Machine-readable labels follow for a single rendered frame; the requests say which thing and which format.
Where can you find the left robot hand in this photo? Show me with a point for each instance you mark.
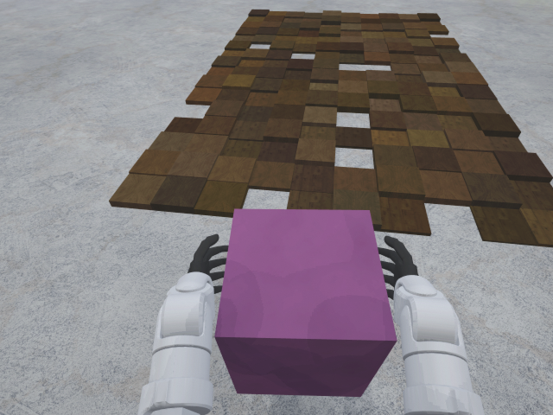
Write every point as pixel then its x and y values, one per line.
pixel 203 254

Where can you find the right robot hand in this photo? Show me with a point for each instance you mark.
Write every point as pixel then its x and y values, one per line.
pixel 403 262

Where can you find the left robot forearm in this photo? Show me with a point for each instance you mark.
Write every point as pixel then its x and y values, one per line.
pixel 179 374

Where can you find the carton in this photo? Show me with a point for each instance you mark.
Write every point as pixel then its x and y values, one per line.
pixel 303 309

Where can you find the right robot forearm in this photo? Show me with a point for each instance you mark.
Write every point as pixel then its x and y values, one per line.
pixel 435 360

